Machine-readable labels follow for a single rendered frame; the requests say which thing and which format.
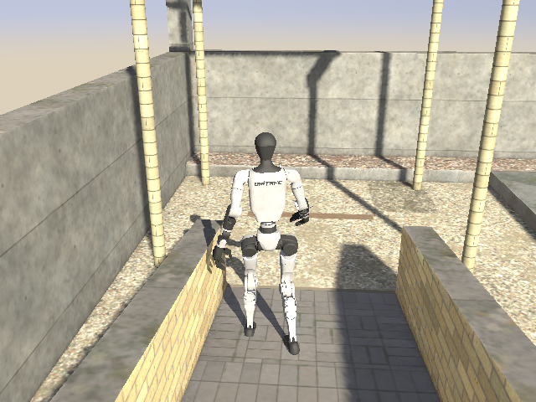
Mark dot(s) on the left robot shin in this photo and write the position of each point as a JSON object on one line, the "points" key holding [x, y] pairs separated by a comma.
{"points": [[249, 301]]}

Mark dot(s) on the robot left forearm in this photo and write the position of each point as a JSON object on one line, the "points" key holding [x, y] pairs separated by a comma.
{"points": [[226, 230]]}

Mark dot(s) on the robot right forearm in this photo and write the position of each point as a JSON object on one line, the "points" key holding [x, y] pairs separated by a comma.
{"points": [[304, 213]]}

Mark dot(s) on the right robot hand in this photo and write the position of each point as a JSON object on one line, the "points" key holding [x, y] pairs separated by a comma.
{"points": [[296, 216]]}

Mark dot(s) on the robot left foot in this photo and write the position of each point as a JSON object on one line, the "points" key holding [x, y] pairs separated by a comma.
{"points": [[249, 332]]}

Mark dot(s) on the robot left upper arm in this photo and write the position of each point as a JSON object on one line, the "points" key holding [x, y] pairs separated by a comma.
{"points": [[240, 178]]}

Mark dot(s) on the robot right upper arm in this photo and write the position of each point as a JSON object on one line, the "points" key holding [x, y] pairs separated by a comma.
{"points": [[294, 178]]}

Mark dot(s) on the left robot hand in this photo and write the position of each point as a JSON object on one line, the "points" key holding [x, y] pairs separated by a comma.
{"points": [[217, 252]]}

